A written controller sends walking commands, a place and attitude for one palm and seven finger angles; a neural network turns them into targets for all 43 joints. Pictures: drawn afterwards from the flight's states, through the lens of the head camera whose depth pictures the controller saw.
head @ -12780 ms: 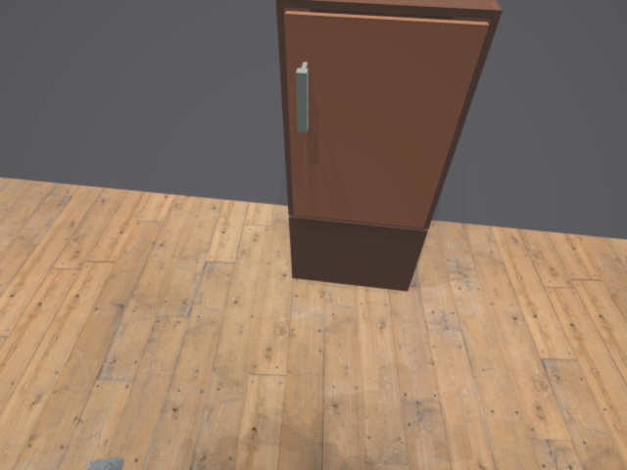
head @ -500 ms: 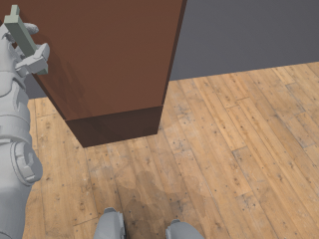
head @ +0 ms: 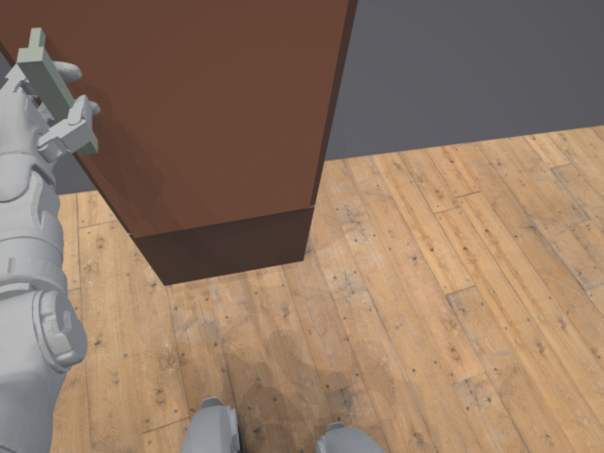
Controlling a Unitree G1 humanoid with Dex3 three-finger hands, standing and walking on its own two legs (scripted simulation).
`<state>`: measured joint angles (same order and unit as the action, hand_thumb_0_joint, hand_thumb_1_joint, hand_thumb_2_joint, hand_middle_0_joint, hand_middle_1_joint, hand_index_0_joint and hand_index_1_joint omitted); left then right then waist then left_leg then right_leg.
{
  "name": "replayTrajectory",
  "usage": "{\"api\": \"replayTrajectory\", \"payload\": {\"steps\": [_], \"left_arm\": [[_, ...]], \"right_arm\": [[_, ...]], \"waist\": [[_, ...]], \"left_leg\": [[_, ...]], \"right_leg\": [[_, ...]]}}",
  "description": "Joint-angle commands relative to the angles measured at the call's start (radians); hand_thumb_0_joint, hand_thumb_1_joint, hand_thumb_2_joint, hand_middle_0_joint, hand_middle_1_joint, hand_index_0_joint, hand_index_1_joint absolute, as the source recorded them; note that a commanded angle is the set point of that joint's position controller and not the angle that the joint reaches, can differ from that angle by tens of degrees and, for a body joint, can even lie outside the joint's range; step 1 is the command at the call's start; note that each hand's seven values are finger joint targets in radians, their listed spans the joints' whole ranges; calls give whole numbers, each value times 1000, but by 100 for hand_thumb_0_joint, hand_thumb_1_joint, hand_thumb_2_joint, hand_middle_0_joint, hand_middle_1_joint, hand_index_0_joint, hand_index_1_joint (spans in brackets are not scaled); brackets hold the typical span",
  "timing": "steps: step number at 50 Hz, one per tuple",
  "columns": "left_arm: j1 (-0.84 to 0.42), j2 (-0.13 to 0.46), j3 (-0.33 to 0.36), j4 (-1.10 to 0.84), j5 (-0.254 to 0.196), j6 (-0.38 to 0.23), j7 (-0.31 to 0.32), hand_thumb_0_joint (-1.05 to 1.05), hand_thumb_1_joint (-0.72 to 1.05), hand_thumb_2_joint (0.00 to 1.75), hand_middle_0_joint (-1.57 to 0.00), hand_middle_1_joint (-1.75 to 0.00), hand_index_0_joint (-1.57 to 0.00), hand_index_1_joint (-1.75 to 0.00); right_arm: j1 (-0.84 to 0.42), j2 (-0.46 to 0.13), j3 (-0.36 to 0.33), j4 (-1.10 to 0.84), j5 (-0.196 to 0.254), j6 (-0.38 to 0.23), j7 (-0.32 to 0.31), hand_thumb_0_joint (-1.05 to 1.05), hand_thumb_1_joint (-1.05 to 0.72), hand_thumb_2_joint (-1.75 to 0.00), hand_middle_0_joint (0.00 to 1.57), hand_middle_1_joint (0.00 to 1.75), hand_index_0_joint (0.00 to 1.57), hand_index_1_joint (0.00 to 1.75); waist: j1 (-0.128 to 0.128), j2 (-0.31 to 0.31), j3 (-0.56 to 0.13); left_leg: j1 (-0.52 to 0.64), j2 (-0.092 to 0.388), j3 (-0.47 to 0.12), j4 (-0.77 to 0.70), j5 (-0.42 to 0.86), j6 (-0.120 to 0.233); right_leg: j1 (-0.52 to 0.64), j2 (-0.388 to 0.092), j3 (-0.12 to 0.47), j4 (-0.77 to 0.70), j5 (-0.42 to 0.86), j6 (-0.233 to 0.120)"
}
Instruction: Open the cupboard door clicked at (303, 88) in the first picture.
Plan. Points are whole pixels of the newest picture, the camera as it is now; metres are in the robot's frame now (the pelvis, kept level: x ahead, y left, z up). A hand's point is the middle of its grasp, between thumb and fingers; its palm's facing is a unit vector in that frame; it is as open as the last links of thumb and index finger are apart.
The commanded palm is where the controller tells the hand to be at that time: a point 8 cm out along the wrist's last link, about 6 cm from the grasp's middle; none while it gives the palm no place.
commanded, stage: pull the door open along its arc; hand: left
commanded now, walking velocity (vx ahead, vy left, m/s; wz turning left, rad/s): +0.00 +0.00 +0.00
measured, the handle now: (64, 95) +0.56 +0.26 +0.11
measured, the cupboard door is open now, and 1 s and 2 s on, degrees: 1 42 45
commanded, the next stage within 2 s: open thumb and fingers to let go in 0.76 s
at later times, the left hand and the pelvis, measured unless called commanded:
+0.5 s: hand (139, 212) +0.38 +0.15 +0.11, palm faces +0.50 -0.86 +0.06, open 6.2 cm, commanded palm +0.31 +0.18 +0.10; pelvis +0.01 -0.01 +0.02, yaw +3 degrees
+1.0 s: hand (216, 264) +0.32 +0.07 +0.11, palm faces +0.51 -0.86 +0.00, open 6.3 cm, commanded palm +0.26 +0.11 +0.10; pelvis +0.00 -0.04 +0.02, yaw +6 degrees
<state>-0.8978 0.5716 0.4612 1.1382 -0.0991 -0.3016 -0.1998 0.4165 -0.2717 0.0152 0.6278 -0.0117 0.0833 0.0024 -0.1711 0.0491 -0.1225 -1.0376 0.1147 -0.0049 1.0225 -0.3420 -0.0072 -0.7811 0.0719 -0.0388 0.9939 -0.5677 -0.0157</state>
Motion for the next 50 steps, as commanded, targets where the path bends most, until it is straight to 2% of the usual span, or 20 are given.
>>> {"api": "replayTrajectory", "payload": {"steps": [1,4,7,11,12,13,16,17,20,21,24,26,29,31,34,39,41,43,46,50], "left_arm": [[-185,219,26,-264,-36,-56,-19,0,90,90,-40,-135,-40,-135],[-48,160,11,-365,-69,-44,-16,0,90,90,-40,-135,-40,-135],[86,118,0,-518,-92,-37,-7,0,90,90,-40,-135,-40,-135],[263,6,-54,-647,-128,-21,16,0,90,90,-40,-135,-40,-135],[241,-26,63,-708,-180,-7,156,0,90,90,-40,-135,-40,-135],[297,-137,-25,-711,-163,16,235,0,90,90,-40,-135,-40,-135],[345,-214,-72,-803,-80,20,430,0,90,90,-40,-135,-40,-135],[362,-262,-115,-836,-43,22,487,0,90,90,-40,-135,-40,-135],[395,-391,-230,-925,48,43,649,0,90,90,-40,-135,-40,-135],[405,-424,-278,-926,79,52,680,0,90,90,-40,-135,-40,-135],[378,-519,-371,-973,119,74,758,0,90,90,-40,-135,-40,-135],[399,-570,-441,-1003,144,85,779,0,90,90,-40,-135,-40,-135],[443,-660,-535,-1041,159,97,789,0,90,90,-40,-135,-40,-135],[472,-680,-566,-1047,170,104,795,0,90,90,-40,-135,-40,-135],[529,-741,-633,-1093,183,107,799,0,90,90,-40,-135,-40,-135],[700,-743,-653,-1185,183,123,790,0,90,90,-40,-135,-40,-135],[675,-721,-634,-1176,170,130,793,0,90,90,-40,-135,-40,-135],[522,-673,-587,-1182,156,120,816,0,90,90,-40,-135,-40,-135],[557,-655,-555,-1131,160,112,819,0,69,81,-38,-133,-38,-133],[564,-682,-567,-1127,156,100,804,0,41,69,-36,-130,-36,-130]], "right_arm": [[127,-171,-73,-76,11,-3,-11,0,-90,-90,20,30,20,30],[90,-162,-77,-106,22,-2,-7,0,-90,-90,20,30,20,30],[53,-152,-79,-135,32,-9,-4,0,-90,-90,20,30,20,30],[6,-138,-79,-163,40,-32,-1,0,-90,-90,20,30,20,30],[-32,-102,-76,-161,35,-42,-5,0,-90,-90,20,30,20,30],[-45,-97,-73,-161,33,-55,1,0,-90,-90,20,30,20,30],[-64,-93,-74,-150,8,-70,15,0,-90,-90,20,30,20,30],[-83,-86,-73,-152,1,-70,23,0,-90,-90,20,30,20,30],[-126,-73,-75,-162,-22,-63,39,0,-90,-90,20,30,20,30],[-127,-74,-75,-162,-29,-59,41,0,-90,-90,20,30,20,30],[-173,-63,-75,-173,-37,-47,38,0,-90,-90,20,30,20,30],[-193,-57,-73,-179,-42,-40,31,0,-90,-90,20,30,20,30],[-231,-40,-67,-191,-45,-38,26,0,-90,-90,20,30,20,30],[-248,-36,-64,-192,-46,-38,21,0,-90,-90,20,30,20,30],[-277,-20,-59,-198,-46,-43,20,0,-90,-90,20,30,20,30],[-310,-7,-49,-223,-45,-46,11,0,-90,-90,20,30,20,30],[-319,-6,-41,-210,-46,-47,1,0,-90,-90,20,30,20,30],[-344,-7,-35,-178,-50,-46,-13,0,-90,-90,20,30,20,30],[-355,-1,-36,-162,-57,-45,-22,0,-90,-90,20,30,20,30],[-337,0,-44,-159,-57,-45,-16,0,-90,-90,20,30,20,30]], "waist": [[62,68,-457],[85,27,-433],[113,46,-444],[124,0,-369],[205,8,-379],[168,17,-317],[159,-47,-284],[163,-6,-298],[158,-6,-308],[141,-41,-290],[129,-68,-267],[117,-93,-235],[122,-80,-215],[118,-111,-179],[128,-96,-182],[157,-122,-180],[149,-162,-128],[132,-160,-114],[151,-160,-111],[160,-143,-178]], "left_leg": [[595,-75,-17,-57,350,52],[587,-82,0,-81,345,55],[622,-90,10,-98,382,52],[612,-97,18,-125,352,53],[595,-95,24,-144,354,38],[602,-95,23,-162,325,33],[592,-93,11,-167,303,31],[614,-92,10,-172,301,26],[643,-89,6,-178,289,21],[637,-87,0,-177,272,25],[631,-90,2,-188,217,25],[628,-88,1,-194,199,27],[632,-92,3,-201,178,24],[623,-93,1,-205,156,27],[631,-97,-1,-205,152,25],[634,-102,0,-208,169,23],[617,-103,-7,-204,147,24],[594,-106,-13,-188,120,23],[571,-110,-19,-180,113,21],[588,-112,-12,-181,159,20]], "right_leg": [[32,25,6,-153,550,10],[88,21,7,-168,601,18],[142,15,10,-170,678,17],[170,13,5,-190,676,21],[190,7,-5,-198,637,21],[165,10,-15,-206,593,24],[159,7,-22,-205,542,23],[148,2,-24,-197,518,20],[154,-7,-29,-200,478,14],[151,-6,-28,-207,462,14],[161,-17,-21,-234,418,14],[162,-23,-14,-252,404,14],[179,-35,-10,-266,397,11],[180,-43,0,-289,381,15],[198,-56,5,-291,383,11],[256,-78,23,-307,454,20],[245,-88,39,-335,436,29],[219,-103,65,-340,408,37],[225,-113,93,-353,381,38],[250,-112,79,-309,503,42]]}}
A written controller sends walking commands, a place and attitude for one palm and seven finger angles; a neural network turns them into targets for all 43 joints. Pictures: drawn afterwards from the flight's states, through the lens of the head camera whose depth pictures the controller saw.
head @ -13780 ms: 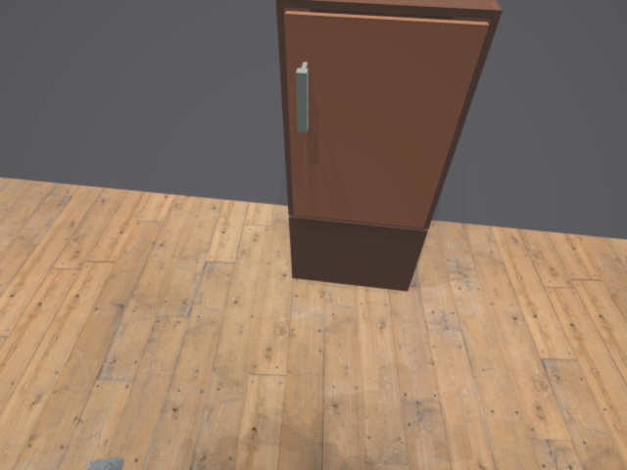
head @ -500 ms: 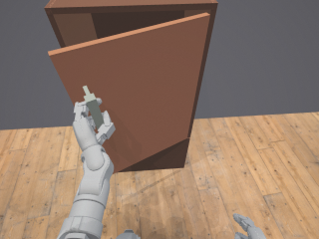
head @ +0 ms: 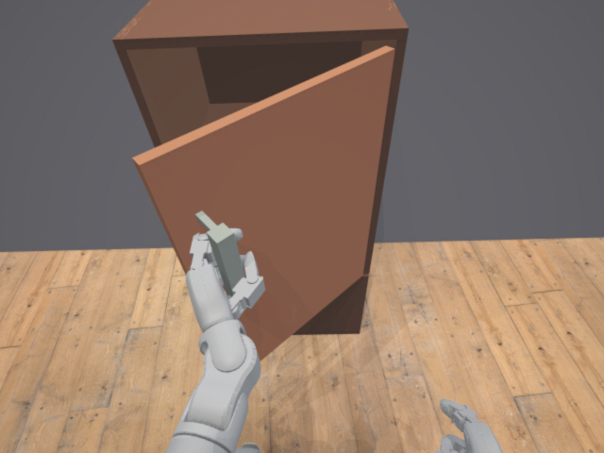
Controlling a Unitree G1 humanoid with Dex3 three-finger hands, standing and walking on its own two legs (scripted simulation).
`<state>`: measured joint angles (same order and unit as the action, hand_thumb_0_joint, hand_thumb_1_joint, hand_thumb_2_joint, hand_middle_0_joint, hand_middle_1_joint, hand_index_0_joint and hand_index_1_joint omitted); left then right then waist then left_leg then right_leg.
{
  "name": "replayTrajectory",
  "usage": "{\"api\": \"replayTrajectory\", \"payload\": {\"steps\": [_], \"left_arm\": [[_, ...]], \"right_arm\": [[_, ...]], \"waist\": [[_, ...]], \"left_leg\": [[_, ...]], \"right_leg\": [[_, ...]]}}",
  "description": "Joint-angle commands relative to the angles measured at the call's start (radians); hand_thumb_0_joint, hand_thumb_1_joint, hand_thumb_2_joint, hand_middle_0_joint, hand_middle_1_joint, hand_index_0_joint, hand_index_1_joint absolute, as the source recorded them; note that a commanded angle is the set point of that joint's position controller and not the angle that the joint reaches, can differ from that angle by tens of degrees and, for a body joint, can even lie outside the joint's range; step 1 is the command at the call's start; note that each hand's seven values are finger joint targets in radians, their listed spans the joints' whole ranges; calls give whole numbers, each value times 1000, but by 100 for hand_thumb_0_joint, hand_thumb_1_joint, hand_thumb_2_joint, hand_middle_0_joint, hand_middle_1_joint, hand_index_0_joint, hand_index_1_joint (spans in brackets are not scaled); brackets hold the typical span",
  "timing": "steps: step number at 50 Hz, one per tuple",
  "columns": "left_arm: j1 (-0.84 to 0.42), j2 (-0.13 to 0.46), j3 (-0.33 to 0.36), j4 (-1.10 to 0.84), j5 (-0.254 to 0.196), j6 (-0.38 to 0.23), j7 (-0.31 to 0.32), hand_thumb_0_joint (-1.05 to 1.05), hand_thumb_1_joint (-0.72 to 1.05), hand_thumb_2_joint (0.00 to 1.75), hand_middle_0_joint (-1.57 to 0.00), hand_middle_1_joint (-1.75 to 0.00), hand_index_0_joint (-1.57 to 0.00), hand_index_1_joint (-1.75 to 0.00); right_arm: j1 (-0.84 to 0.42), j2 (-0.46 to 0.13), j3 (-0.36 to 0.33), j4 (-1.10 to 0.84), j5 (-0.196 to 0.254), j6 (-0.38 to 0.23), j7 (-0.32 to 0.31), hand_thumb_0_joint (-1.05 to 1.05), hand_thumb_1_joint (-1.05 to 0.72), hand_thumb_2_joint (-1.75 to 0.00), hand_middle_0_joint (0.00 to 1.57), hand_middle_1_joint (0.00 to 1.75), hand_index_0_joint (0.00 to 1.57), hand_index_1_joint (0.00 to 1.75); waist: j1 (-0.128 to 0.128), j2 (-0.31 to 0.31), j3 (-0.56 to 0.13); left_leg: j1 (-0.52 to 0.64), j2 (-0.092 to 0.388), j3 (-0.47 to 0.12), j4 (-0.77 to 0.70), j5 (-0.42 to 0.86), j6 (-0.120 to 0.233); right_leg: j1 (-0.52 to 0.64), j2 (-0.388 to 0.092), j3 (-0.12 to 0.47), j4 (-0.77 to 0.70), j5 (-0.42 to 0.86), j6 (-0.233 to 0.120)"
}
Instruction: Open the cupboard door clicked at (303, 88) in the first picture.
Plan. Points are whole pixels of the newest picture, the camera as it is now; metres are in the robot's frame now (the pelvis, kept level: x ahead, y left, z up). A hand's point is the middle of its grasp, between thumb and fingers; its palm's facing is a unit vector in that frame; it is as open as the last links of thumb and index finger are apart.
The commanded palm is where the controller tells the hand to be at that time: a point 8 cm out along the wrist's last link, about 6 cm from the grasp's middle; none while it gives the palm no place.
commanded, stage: open thumb and fingers to let go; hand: left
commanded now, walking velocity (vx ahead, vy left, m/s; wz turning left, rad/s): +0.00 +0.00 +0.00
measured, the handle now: (222, 259) +0.35 +0.13 +0.08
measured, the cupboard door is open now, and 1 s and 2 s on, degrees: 42 45 43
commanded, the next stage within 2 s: slide the hand sideways off the handle in 0.68 s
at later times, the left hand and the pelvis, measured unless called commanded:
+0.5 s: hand (250, 278) +0.33 +0.09 +0.08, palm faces +0.40 -0.92 +0.00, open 14.0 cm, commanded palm +0.28 +0.12 +0.08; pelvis +0.01 +0.01 +0.00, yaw -1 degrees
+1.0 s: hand (250, 311) +0.28 +0.08 +0.08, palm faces -0.10 -0.99 -0.01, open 16.0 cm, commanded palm +0.26 +0.13 +0.08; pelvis -0.01 +0.02 +0.00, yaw +0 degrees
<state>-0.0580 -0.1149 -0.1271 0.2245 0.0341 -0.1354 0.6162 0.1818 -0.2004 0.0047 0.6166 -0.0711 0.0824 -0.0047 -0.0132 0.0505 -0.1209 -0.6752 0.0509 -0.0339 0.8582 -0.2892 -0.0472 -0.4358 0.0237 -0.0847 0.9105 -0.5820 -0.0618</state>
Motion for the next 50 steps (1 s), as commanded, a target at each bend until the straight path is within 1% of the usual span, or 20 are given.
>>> {"api": "replayTrajectory", "payload": {"steps": [1,3,5,11,13,15,21,23,25,33,36,39,40,41,42,43,44,45,47,50], "left_arm": [[-247,7,17,-225,27,-67,-20,0,34,66,-36,-129,-36,-129],[-224,-19,-8,-240,20,-66,-33,0,20,60,-35,-127,-35,-127],[-218,-5,1,-249,17,-65,-38,0,6,54,-34,-126,-34,-126],[-177,-14,-19,-292,32,-57,-35,0,-36,36,-31,-122,-31,-122],[-163,-23,-28,-306,33,-55,-34,0,-50,30,-30,-120,-30,-120],[-176,-33,-41,-315,42,-52,-30,0,-50,30,-30,-120,-30,-120],[-140,-45,-57,-330,46,-36,-23,0,-50,30,-25,-90,-25,-90],[-123,-51,-60,-355,42,-32,-20,0,-50,30,-23,-80,-23,-80],[-134,-59,-70,-363,47,-28,-15,0,-50,30,-22,-70,-22,-70],[-79,-64,-70,-383,41,-11,-7,0,-50,30,-15,-30,-15,-30],[-132,-58,-64,-365,43,-6,7,0,-50,30,-15,-30,-15,-30],[-200,-77,-70,-347,46,-5,23,0,-50,30,-15,-30,-15,-30],[-154,43,-262,-326,134,-54,-197,0,-50,30,-15,-30,-15,-30],[-208,110,-188,-402,85,-103,-319,0,-50,30,-15,-30,-15,-30],[-230,134,-185,-426,58,-141,-409,0,-50,30,-15,-30,-15,-30],[-247,147,-184,-430,19,-169,-489,0,-50,30,-15,-30,-15,-30],[-214,147,-159,-408,-34,-183,-546,0,-50,30,-15,-30,-15,-30],[-189,125,-146,-383,-87,-184,-576,0,-50,30,-15,-30,-15,-30],[-197,96,-110,-332,-163,-177,-574,0,-50,30,-15,-30,-15,-30],[-140,115,-47,-306,-177,-170,-509,0,-50,30,-15,-30,-15,-30]], "right_arm": [[-94,-73,-39,-154,4,-44,-6,0,-90,-90,20,30,20,30],[-84,-74,-38,-165,8,-42,-1,0,-90,-90,20,30,20,30],[-78,-79,-40,-166,8,-40,-1,0,-90,-90,20,30,20,30],[-65,-83,-43,-180,8,-44,-1,0,-90,-90,20,30,20,30],[-71,-81,-42,-183,8,-41,-2,0,-90,-90,20,30,20,30],[-69,-81,-43,-182,10,-42,-3,0,-90,-90,20,30,20,30],[-65,-81,-43,-190,12,-47,-2,0,-90,-90,20,30,20,30],[-69,-77,-42,-197,12,-47,0,0,-90,-90,20,30,20,30],[-73,-77,-40,-196,14,-47,0,0,-90,-90,20,30,20,30],[-93,-70,-34,-207,15,-53,2,0,-90,-90,20,30,20,30],[-103,-69,-29,-197,13,-54,0,0,-90,-90,20,30,20,30],[-124,-65,-28,-185,10,-57,0,0,-90,-90,20,30,20,30],[-30,-110,-27,-167,24,-40,16,0,-90,-90,20,30,20,30],[-31,-106,-44,-198,34,-33,13,0,-90,-90,20,30,20,30],[-44,-103,-35,-212,35,-42,6,0,-90,-90,20,30,20,30],[-31,-103,-30,-215,43,-52,1,0,-90,-90,20,30,20,30],[-34,-101,-26,-225,53,-65,-5,0,-90,-90,20,30,20,30],[-46,-99,-18,-235,63,-77,-12,0,-90,-90,20,30,20,30],[-61,-99,-12,-229,75,-104,-19,0,-90,-90,20,30,20,30],[-60,-107,-17,-224,77,-124,-11,0,-90,-90,20,30,20,30]], "waist": [[7,-152,-200],[4,-146,-199],[0,-163,-196],[-1,-172,-200],[2,-144,-209],[-5,-135,-207],[-3,-151,-209],[8,-127,-232],[0,-129,-225],[8,-119,-197],[1,-117,-161],[1,-93,-179],[-95,-182,-111],[-61,-122,-191],[-53,-65,-220],[-67,-47,-232],[-55,-50,-228],[-48,-52,-203],[-44,-87,-146],[-14,-124,-129]], "left_leg": [[233,-46,19,-18,128,61],[236,-47,23,-20,144,61],[237,-47,23,-16,153,61],[247,-42,24,-16,172,64],[250,-45,27,-14,176,63],[259,-42,29,-11,182,64],[270,-37,24,-13,200,64],[276,-40,28,-14,211,61],[285,-37,27,-15,213,61],[286,-33,23,-17,191,58],[277,-32,17,-18,153,59],[275,-35,15,-13,124,58],[265,-47,8,-32,142,74],[285,-46,16,-25,168,83],[312,-53,23,-15,172,88],[332,-55,20,-9,173,91],[335,-54,18,-11,150,88],[331,-50,18,-22,113,83],[316,-43,9,-41,41,75],[305,-38,6,-68,12,67]], "right_leg": [[-80,-59,117,-216,548,87],[-70,-59,108,-201,609,91],[-65,-63,109,-199,653,97],[-70,-52,91,-189,651,91],[-67,-55,91,-182,657,88],[-84,-50,84,-178,642,84],[-81,-40,68,-174,632,78],[-68,-40,65,-164,650,76],[-81,-35,57,-163,633,74],[-98,-26,46,-172,565,65],[-129,-20,42,-188,466,57],[-157,-20,43,-181,406,53],[-185,-21,79,-172,474,61],[-146,-24,87,-161,519,51],[-140,-28,91,-155,545,52],[-144,-28,86,-153,547,51],[-144,-23,80,-161,521,51],[-150,-18,73,-179,468,52],[-180,-10,61,-211,351,57],[-178,-4,48,-219,278,56]]}}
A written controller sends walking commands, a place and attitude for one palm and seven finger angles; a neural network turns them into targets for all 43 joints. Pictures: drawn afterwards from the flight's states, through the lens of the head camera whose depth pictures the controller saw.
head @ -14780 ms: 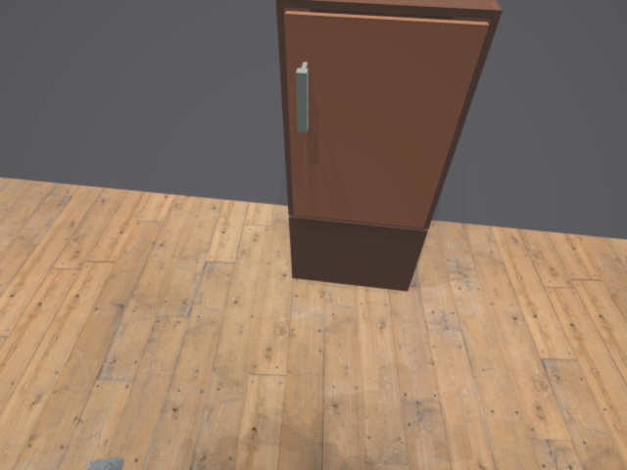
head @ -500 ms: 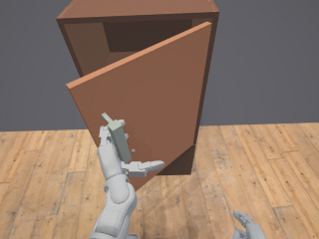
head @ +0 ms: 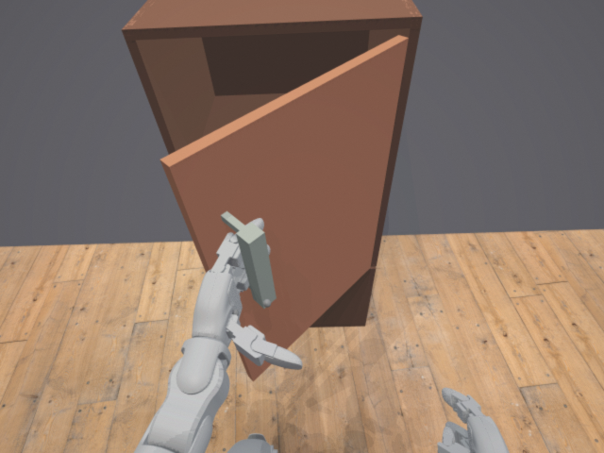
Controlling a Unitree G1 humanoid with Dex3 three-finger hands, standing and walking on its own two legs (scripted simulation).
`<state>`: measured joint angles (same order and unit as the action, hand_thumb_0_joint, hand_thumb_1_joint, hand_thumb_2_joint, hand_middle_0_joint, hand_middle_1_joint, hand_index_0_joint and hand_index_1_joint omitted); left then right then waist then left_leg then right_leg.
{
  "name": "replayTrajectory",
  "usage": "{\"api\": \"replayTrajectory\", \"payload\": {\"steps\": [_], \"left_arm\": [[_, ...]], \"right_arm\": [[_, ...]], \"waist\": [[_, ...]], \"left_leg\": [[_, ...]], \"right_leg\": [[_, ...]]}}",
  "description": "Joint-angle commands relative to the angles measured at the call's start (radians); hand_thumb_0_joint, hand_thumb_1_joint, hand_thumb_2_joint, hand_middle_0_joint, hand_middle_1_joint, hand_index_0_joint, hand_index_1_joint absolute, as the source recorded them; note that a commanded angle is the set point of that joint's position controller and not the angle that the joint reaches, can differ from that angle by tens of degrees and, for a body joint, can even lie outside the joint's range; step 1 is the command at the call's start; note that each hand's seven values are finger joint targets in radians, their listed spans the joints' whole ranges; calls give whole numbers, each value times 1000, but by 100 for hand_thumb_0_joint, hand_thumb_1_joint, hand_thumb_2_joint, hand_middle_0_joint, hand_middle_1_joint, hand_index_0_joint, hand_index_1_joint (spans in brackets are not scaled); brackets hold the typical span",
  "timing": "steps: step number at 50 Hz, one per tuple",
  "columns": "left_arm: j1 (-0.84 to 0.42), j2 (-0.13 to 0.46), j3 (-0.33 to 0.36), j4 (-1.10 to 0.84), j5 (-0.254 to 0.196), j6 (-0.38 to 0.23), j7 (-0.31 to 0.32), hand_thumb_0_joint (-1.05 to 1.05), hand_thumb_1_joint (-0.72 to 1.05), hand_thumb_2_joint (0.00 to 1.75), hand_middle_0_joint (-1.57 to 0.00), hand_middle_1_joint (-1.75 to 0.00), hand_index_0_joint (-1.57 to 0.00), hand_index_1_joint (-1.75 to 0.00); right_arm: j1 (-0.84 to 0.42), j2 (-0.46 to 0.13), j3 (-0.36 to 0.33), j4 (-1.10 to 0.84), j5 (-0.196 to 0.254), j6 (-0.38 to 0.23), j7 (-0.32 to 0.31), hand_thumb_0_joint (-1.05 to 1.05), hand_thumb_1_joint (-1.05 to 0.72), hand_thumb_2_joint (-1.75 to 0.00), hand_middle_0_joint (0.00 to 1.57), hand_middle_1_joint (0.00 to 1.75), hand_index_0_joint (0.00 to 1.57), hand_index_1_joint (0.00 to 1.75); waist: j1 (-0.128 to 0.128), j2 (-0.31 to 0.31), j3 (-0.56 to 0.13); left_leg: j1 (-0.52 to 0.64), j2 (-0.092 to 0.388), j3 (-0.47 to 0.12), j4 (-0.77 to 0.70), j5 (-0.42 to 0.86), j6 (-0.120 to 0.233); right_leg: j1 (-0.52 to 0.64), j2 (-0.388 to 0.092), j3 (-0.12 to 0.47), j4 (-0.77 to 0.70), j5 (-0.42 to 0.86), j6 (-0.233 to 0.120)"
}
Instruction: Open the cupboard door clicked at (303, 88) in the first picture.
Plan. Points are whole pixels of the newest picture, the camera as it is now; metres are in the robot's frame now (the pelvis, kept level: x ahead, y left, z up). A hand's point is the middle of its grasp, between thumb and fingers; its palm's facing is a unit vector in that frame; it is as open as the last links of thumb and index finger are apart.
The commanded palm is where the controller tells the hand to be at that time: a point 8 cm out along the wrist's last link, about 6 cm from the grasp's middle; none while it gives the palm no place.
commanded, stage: slide the hand sideways off the handle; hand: left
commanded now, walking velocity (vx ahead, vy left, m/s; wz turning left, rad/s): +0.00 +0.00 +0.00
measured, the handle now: (248, 260) +0.35 +0.09 +0.09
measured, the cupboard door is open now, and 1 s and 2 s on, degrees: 45 43 43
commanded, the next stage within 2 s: draw the hand back to the body in 0.98 s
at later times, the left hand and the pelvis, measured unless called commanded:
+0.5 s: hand (242, 320) +0.26 +0.09 +0.08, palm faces -0.01 -1.00 +0.01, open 16.1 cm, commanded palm +0.23 +0.15 +0.08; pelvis +0.01 +0.00 +0.00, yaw -2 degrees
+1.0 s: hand (199, 360) +0.21 +0.13 +0.08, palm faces +0.02 -1.00 -0.01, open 16.3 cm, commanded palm +0.19 +0.19 +0.08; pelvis +0.01 +0.00 -0.01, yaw -1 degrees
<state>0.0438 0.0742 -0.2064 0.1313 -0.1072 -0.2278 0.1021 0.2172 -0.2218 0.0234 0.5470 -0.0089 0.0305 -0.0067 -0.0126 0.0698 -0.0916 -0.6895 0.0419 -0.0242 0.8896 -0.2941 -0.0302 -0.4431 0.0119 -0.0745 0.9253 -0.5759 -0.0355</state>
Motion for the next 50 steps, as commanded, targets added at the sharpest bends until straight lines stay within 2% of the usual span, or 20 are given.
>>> {"api": "replayTrajectory", "payload": {"steps": [1,6,9,11,13,14,16,23,26,28,30,31,32,35,36,38,41,45,46,50], "left_arm": [[-219,-49,51,-224,-20,-81,25,0,-50,30,-15,-30,-15,-30],[-155,3,82,-240,44,-90,73,0,-50,30,-15,-30,-15,-30],[-147,12,97,-266,37,-99,68,0,-50,30,-15,-30,-15,-30],[-85,36,130,-265,27,-97,61,0,-50,30,-15,-30,-15,-30],[-80,17,115,-300,16,-99,50,0,-50,30,-15,-30,-15,-30],[-37,26,130,-303,12,-98,47,0,-50,30,-15,-30,-15,-30],[8,33,138,-305,5,-94,38,0,-50,30,-15,-30,-15,-30],[104,49,151,-396,-10,-108,-9,0,-50,30,-15,-30,-15,-30],[174,56,151,-430,-19,-112,-36,0,-50,30,-15,-30,-15,-30],[184,55,141,-480,-20,-118,-52,0,-50,30,-15,-30,-15,-30],[217,56,138,-497,-26,-120,-68,0,-50,30,-15,-30,-15,-30],[255,83,163,-502,-29,-122,-75,0,-50,30,-15,-30,-15,-30],[281,74,156,-510,-33,-122,-87,0,-50,30,-15,-30,-15,-30],[271,89,165,-538,-44,-124,-110,0,-50,30,-15,-30,-15,-30],[305,114,193,-532,-46,-125,-114,0,-50,30,-15,-30,-15,-30],[338,104,188,-548,-55,-127,-131,0,-50,30,-15,-30,-15,-30],[367,138,231,-537,-73,-127,-151,0,-50,30,-15,-30,-15,-30],[419,125,225,-577,-93,-138,-174,0,-50,30,-15,-30,-15,-30],[425,142,239,-561,-93,-135,-176,0,-50,30,-15,-30,-15,-30],[360,134,219,-574,-97,-137,-188,0,-50,30,-15,-30,-15,-30]], "right_arm": [[-96,-88,-37,-159,10,-76,-4,0,-90,-90,20,30,20,30],[-85,-88,-41,-179,1,-70,13,0,-90,-90,20,30,20,30],[-96,-85,-40,-187,1,-68,10,0,-90,-90,20,30,20,30],[-91,-87,-41,-192,2,-67,8,0,-90,-90,20,30,20,30],[-97,-83,-39,-198,3,-69,6,0,-90,-90,20,30,20,30],[-95,-83,-41,-199,6,-70,6,0,-90,-90,20,30,20,30],[-84,-86,-42,-201,4,-72,3,0,-90,-90,20,30,20,30],[-73,-85,-46,-211,9,-85,-3,0,-90,-90,20,30,20,30],[-60,-89,-48,-221,11,-92,-6,0,-90,-90,20,30,20,30],[-56,-88,-49,-227,11,-100,-7,0,-90,-90,20,30,20,30],[-51,-88,-49,-233,12,-108,-9,0,-90,-90,20,30,20,30],[-43,-92,-52,-233,12,-110,-12,0,-90,-90,20,30,20,30],[-50,-89,-50,-239,13,-112,-13,0,-90,-90,20,30,20,30],[-41,-94,-50,-242,13,-119,-19,0,-90,-90,20,30,20,30],[-36,-96,-51,-240,13,-121,-23,0,-90,-90,20,30,20,30],[-41,-91,-50,-247,15,-127,-24,0,-90,-90,20,30,20,30],[-39,-97,-51,-245,17,-130,-32,0,-90,-90,20,30,20,30],[-39,-92,-50,-256,21,-145,-33,0,-90,-90,20,30,20,30],[-39,-95,-51,-251,23,-145,-35,0,-90,-90,20,30,20,30],[-38,-99,-48,-251,21,-157,-42,0,-90,-90,20,30,20,30]], "waist": [[1,-123,-170],[13,-136,-147],[15,-111,-144],[23,-130,-146],[18,-108,-142],[28,-95,-140],[19,-143,-139],[12,-93,-147],[7,-115,-159],[6,-73,-176],[1,-81,-169],[1,-108,-182],[5,-93,-176],[-9,-105,-164],[-3,-121,-163],[3,-87,-169],[4,-117,-153],[13,-72,-157],[7,-95,-143],[-12,-89,-123]], "left_leg": [[316,-32,0,-104,24,50],[284,-30,15,-109,7,52],[289,-29,27,-107,5,52],[277,-28,28,-108,11,53],[288,-28,35,-107,19,52],[288,-27,37,-107,22,50],[277,-27,34,-103,34,54],[288,-27,34,-85,83,54],[283,-30,30,-73,102,58],[297,-30,29,-65,124,57],[294,-31,25,-57,128,58],[289,-30,22,-52,141,61],[286,-32,26,-50,143,60],[270,-35,19,-39,126,61],[259,-33,18,-34,127,62],[260,-37,21,-31,129,60],[232,-37,16,-24,109,61],[235,-38,14,-23,102,59],[218,-36,12,-19,93,60],[199,-37,5,-3,50,61]], "right_leg": [[-156,6,39,-228,269,28],[-155,5,48,-225,239,27],[-164,5,59,-233,238,29],[-141,5,61,-237,245,30],[-149,6,62,-236,263,33],[-147,9,61,-234,268,31],[-134,8,63,-236,295,37],[-141,9,56,-203,393,40],[-128,10,56,-194,432,44],[-139,9,52,-178,465,43],[-148,7,50,-173,486,47],[-132,9,51,-170,503,48],[-137,5,52,-167,524,51],[-156,5,50,-162,515,55],[-145,6,55,-163,515,55],[-152,3,54,-156,524,56],[-153,3,61,-163,502,59],[-171,7,52,-153,477,56],[-168,8,56,-158,457,55],[-219,6,64,-161,393,59]]}}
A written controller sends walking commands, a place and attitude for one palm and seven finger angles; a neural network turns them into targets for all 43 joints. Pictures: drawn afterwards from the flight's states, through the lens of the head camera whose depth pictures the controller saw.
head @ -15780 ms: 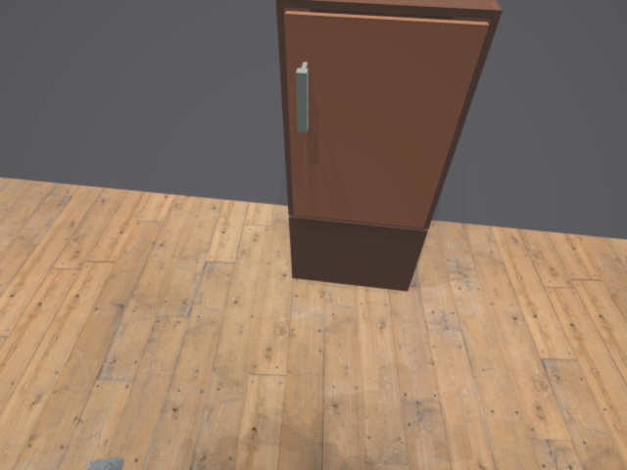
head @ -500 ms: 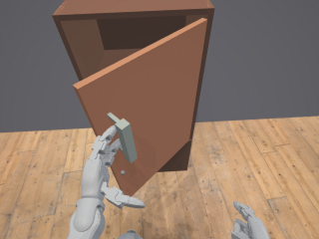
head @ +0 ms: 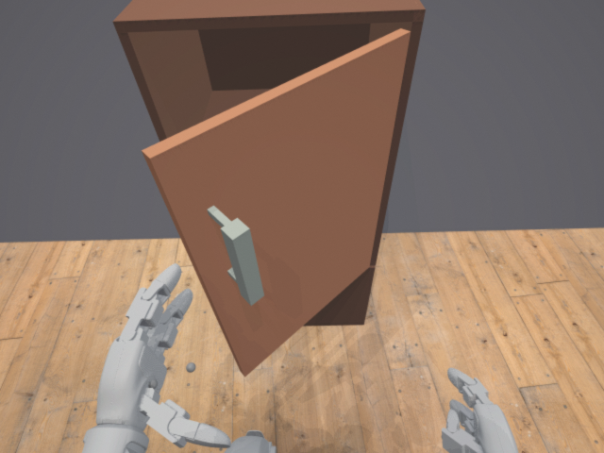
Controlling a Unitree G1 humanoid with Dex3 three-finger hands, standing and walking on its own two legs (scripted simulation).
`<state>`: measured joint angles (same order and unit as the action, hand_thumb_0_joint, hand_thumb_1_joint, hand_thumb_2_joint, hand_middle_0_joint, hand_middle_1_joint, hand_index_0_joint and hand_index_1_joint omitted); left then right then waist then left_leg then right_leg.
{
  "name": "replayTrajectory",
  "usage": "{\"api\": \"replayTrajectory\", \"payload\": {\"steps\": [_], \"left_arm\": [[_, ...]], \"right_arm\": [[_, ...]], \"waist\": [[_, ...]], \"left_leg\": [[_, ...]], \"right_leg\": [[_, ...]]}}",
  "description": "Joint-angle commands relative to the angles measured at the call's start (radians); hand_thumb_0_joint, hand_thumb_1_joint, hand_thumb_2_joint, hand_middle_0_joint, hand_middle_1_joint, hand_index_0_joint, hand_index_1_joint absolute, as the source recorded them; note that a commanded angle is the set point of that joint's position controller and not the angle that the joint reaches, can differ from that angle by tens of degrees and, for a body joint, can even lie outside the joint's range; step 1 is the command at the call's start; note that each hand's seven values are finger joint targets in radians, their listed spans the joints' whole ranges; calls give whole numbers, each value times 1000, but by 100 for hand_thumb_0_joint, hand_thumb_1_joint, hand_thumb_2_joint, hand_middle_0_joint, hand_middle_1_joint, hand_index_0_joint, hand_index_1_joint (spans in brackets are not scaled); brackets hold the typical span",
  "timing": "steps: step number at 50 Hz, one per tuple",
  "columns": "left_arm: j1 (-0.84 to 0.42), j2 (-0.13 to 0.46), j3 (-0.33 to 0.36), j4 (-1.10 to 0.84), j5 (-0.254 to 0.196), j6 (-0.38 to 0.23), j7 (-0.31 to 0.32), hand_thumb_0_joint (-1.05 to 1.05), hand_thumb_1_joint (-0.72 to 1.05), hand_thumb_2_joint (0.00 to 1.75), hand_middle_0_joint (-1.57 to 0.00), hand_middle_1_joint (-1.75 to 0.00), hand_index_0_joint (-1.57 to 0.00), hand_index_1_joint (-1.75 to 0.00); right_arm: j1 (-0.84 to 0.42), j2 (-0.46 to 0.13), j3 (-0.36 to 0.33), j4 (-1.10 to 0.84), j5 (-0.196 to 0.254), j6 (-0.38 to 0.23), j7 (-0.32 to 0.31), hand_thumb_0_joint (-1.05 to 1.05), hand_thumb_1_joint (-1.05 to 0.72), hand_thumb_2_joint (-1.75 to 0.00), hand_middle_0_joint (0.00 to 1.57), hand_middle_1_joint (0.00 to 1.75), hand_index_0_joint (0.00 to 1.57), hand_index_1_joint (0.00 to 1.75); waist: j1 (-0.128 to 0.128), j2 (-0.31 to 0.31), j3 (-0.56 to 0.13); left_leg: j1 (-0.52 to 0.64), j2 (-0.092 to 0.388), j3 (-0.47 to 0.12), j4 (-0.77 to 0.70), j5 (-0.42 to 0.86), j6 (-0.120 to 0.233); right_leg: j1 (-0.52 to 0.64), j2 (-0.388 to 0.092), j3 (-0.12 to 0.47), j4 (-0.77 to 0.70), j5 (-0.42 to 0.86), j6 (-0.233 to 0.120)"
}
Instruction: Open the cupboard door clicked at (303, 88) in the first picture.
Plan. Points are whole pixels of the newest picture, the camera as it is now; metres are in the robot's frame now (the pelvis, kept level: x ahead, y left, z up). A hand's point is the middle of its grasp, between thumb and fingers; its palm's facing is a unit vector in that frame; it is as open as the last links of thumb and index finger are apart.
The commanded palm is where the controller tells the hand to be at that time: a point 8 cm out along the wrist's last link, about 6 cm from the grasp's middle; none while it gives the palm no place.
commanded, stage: draw the hand back to the body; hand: left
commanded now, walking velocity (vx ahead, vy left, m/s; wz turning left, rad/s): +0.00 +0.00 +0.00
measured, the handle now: (235, 256) +0.35 +0.11 +0.09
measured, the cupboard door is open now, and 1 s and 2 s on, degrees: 43 43 43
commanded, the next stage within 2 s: step back with the hand held close in 1.66 s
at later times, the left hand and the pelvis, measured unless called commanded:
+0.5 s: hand (143, 358) +0.20 +0.17 +0.13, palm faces +0.04 -1.00 -0.05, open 16.3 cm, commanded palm +0.17 +0.23 +0.14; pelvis +0.00 +0.01 +0.01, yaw +0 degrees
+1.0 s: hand (53, 313) +0.22 +0.25 +0.17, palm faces +0.29 -0.88 -0.36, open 12.5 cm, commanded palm +0.17 +0.30 +0.19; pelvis +0.02 +0.03 +0.05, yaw -2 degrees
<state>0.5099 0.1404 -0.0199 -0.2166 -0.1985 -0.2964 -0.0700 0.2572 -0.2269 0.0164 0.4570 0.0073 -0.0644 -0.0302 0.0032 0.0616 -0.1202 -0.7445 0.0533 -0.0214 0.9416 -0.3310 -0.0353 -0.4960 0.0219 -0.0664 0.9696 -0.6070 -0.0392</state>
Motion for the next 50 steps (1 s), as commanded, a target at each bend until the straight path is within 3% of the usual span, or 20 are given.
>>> {"api": "replayTrajectory", "payload": {"steps": [1,2,4,6,7,10,13,15,19,24,29,30,31,32,33,41,44,48,50], "left_arm": [[-125,85,44,-225,-2,-70,-12,0,-50,30,-15,-30,-15,-30],[-112,64,25,-231,-1,-71,-13,0,-50,30,-15,-30,-15,-30],[-98,73,38,-220,-6,-66,-10,0,-50,30,-15,-30,-15,-30],[-81,134,96,-261,-9,-58,1,0,-50,30,-15,-30,-15,-30],[-77,138,108,-264,-12,-50,1,0,-50,30,-15,-30,-15,-30],[-102,139,117,-297,-22,-29,3,0,-50,30,-15,-30,-15,-30],[-30,136,141,-272,-48,7,-13,0,-50,30,-15,-30,-15,-30],[-51,139,138,-293,-58,24,-29,0,-50,30,-15,-30,-15,-30],[-88,155,149,-303,-68,50,-48,0,-50,30,-15,-30,-15,-30],[-76,191,201,-337,-83,72,-58,0,-50,30,-15,-30,-15,-30],[-68,214,252,-358,-108,112,-80,0,-32,37,-16,-30,-16,-30],[-94,364,267,-426,42,116,26,0,-29,39,-16,-30,-16,-30],[-64,322,276,-393,48,134,76,0,-26,40,-16,-30,-16,-30],[-42,271,226,-396,76,145,101,0,-22,42,-16,-30,-16,-30],[-26,259,213,-376,91,155,120,0,-18,43,-16,-30,-16,-30],[-76,322,284,-375,139,161,194,0,9,55,-17,-30,-17,-30],[-66,307,284,-393,142,160,199,0,20,60,-18,-30,-18,-30],[-30,320,325,-379,142,170,203,0,34,66,-18,-30,-18,-30],[-56,338,350,-393,141,171,205,0,41,69,-18,-30,-18,-30]], "right_arm": [[-77,-97,-43,-156,5,-65,-22,0,-90,-90,20,30,20,30],[-83,-94,-42,-160,7,-72,-20,0,-90,-90,20,30,20,30],[-78,-95,-41,-157,8,-74,-19,0,-90,-90,20,30,20,30],[-84,-94,-43,-162,8,-74,-23,0,-90,-90,20,30,20,30],[-89,-89,-40,-164,12,-72,-24,0,-90,-90,20,30,20,30],[-90,-87,-34,-160,18,-77,-29,0,-90,-90,20,30,20,30],[-98,-86,-32,-156,25,-81,-32,0,-90,-90,20,30,20,30],[-103,-92,-29,-158,30,-86,-35,0,-90,-90,20,30,20,30],[-100,-100,-26,-150,31,-105,-44,0,-90,-90,20,30,20,30],[-104,-98,-21,-143,35,-128,-49,0,-90,-90,20,30,20,30],[-110,-98,-16,-136,39,-142,-53,0,-90,-90,20,30,20,30],[-136,-96,-15,-138,25,-120,-81,0,-90,-90,20,30,20,30],[-141,-84,-9,-126,16,-113,-92,0,-90,-90,20,30,20,30],[-144,-83,-5,-120,16,-104,-94,0,-90,-90,20,30,20,30],[-145,-84,-4,-112,14,-95,-96,0,-90,-90,20,30,20,30],[-180,-100,-5,-69,-3,-83,-108,0,-90,-90,20,30,20,30],[-180,-97,-5,-60,-3,-85,-99,0,-90,-90,20,30,20,30],[-185,-101,-12,-46,-5,-79,-86,0,-90,-90,20,30,20,30],[-185,-104,-15,-42,-6,-72,-82,0,-90,-90,20,30,20,30]], "waist": [[-27,-99,-94],[-20,-65,-101],[-15,-67,-102],[9,-68,-139],[11,-62,-136],[8,-33,-121],[15,-62,-100],[9,-41,-72],[0,-64,-45],[19,-32,-60],[32,-30,-66],[55,-51,-26],[38,-83,25],[33,-49,31],[29,-53,45],[41,-34,32],[44,5,23],[50,-26,26],[51,0,22]], "left_leg": [[246,-45,-3,-52,85,66],[253,-47,-1,-54,84,65],[252,-45,-1,-59,74,64],[254,-45,1,-66,85,65],[254,-46,7,-70,81,65],[290,-44,7,-92,89,65],[286,-44,7,-105,91,64],[300,-44,6,-123,79,64],[324,-42,-4,-142,64,67],[360,-44,-3,-166,71,65],[387,-47,0,-189,100,63],[426,-44,29,-217,96,68],[436,-46,33,-222,93,69],[476,-44,41,-235,100,71],[500,-40,40,-253,103,72],[653,-32,46,-412,169,72],[699,-28,44,-456,223,67],[725,-23,52,-488,289,66],[736,-23,53,-503,298,63]], "right_leg": [[-160,-4,59,-206,407,59],[-170,-4,61,-204,397,57],[-172,-2,57,-206,370,54],[-128,-3,68,-214,374,52],[-126,-5,73,-222,369,55],[-126,4,53,-231,367,51],[-97,1,55,-253,400,60],[-111,8,43,-265,366,57],[-121,11,38,-291,326,56],[-96,13,29,-306,318,49],[-57,14,18,-318,366,49],[-78,-21,97,-442,371,43],[-68,-29,105,-495,335,43],[-52,-33,95,-500,336,43],[-47,-32,83,-512,334,44],[119,-17,37,-590,395,37],[169,-13,26,-590,446,34],[222,-9,22,-609,511,35],[237,-8,24,-621,515,34]]}}
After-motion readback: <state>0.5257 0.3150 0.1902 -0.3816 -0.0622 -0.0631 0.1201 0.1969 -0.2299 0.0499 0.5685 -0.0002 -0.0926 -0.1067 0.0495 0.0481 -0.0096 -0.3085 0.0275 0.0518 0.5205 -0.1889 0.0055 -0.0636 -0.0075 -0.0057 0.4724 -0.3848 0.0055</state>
